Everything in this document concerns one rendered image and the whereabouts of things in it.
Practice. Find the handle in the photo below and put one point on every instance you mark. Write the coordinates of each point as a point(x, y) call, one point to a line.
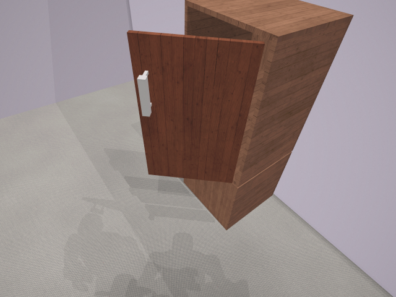
point(144, 95)

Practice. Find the cupboard door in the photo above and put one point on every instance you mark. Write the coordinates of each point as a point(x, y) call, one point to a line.
point(201, 90)

